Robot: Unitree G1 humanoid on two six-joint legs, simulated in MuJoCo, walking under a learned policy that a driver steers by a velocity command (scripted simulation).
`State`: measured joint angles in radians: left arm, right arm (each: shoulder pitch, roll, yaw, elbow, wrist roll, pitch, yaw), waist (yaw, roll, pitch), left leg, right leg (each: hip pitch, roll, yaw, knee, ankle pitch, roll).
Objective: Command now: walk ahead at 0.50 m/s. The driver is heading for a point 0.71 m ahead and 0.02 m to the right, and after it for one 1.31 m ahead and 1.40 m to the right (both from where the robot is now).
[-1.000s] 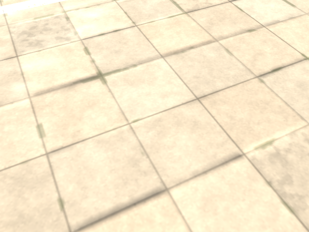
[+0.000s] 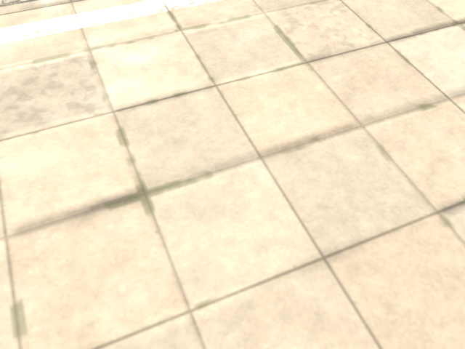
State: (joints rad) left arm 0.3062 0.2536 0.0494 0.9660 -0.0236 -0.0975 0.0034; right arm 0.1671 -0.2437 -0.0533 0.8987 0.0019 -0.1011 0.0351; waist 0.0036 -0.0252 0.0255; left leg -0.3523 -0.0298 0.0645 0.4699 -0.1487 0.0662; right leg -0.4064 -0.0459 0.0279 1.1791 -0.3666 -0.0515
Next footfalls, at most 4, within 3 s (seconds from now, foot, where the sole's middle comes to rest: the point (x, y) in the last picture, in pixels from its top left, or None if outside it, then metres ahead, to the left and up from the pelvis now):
0.44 right None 0.42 -0.15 -0.77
0.98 left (205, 267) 0.72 0.10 -0.77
1.54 right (294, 206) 0.96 -0.20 -0.77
2.06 left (279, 132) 1.32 -0.17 -0.77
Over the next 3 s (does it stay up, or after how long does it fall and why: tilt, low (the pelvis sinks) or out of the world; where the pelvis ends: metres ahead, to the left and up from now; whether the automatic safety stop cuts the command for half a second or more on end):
stays up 1.42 -0.57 0.00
